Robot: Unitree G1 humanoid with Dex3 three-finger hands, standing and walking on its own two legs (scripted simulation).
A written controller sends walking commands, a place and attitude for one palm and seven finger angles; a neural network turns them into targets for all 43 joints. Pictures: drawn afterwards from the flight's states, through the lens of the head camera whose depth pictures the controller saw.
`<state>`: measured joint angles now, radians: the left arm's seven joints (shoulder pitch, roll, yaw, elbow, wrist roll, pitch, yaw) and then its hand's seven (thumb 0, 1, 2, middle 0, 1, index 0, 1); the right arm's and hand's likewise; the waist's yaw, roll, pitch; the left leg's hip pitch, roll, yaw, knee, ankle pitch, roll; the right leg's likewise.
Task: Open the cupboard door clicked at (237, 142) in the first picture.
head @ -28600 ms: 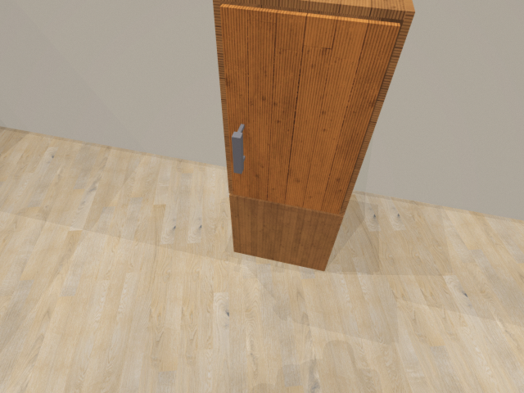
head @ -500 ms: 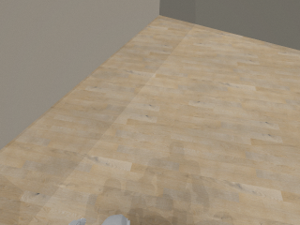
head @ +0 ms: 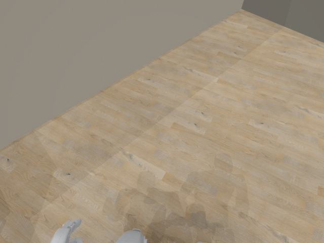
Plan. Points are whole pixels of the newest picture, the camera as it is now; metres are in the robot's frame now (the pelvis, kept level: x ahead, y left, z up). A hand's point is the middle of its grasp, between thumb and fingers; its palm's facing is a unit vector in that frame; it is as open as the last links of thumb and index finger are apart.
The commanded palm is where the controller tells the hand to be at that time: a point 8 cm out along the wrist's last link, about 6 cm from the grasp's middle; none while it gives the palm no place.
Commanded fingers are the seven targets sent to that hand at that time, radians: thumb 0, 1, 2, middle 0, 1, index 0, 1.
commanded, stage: turn to face it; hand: left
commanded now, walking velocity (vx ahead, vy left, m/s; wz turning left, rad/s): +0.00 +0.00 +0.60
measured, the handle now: out of the picture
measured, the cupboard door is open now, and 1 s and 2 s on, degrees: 47 47 47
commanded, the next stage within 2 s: none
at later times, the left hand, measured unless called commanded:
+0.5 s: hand out of the picture +0.06 +0.22 -0.15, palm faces +0.32 -0.91 -0.26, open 7.4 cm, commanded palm none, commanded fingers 0.00 0.90 0.90 -0.20 -0.30 -0.20 -0.30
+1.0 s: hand out of the picture -0.02 +0.19 -0.17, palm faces +0.59 -0.77 -0.23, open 7.4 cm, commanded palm none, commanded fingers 0.00 0.90 0.90 -0.20 -0.30 -0.20 -0.30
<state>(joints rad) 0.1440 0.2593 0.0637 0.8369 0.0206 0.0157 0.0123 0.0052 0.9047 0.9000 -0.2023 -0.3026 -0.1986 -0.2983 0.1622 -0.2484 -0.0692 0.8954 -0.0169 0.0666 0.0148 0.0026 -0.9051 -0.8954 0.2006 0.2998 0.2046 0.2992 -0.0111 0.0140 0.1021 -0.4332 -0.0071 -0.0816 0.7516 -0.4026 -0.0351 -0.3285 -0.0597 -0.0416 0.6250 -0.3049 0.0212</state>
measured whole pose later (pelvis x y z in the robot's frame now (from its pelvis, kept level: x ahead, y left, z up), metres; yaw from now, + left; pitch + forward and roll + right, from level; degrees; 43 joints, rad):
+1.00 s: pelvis +0.04 -0.03 +0.00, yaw +36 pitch +1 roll +0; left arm 0.16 0.26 0.07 0.90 0.01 0.07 0.02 0.01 0.90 0.90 -0.20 -0.30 -0.20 -0.30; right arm 0.14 -0.22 -0.05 0.88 -0.02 0.02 0.01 0.00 -0.91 -0.90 0.20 0.30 0.20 0.30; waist -0.01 -0.06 0.13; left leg -0.33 0.00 0.02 0.61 -0.29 0.03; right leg -0.45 -0.10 -0.05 1.08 -0.51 0.09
